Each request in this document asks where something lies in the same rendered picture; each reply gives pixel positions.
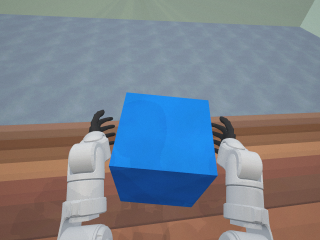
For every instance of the robot left hand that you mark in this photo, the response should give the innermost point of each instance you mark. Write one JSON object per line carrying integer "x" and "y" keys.
{"x": 96, "y": 123}

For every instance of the robot right hand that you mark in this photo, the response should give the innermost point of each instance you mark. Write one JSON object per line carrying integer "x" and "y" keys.
{"x": 228, "y": 131}

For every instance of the robot left upper arm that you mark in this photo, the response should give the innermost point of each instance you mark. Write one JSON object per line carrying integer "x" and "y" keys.
{"x": 87, "y": 232}

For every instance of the carton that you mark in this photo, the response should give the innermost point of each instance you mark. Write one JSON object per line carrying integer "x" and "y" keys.
{"x": 163, "y": 151}

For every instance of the left robot forearm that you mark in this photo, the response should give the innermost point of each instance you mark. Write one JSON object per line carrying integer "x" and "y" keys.
{"x": 85, "y": 176}

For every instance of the robot right upper arm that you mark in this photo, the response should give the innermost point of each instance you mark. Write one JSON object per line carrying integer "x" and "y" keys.
{"x": 239, "y": 235}

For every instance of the right robot forearm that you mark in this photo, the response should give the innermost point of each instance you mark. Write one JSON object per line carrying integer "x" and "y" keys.
{"x": 244, "y": 188}

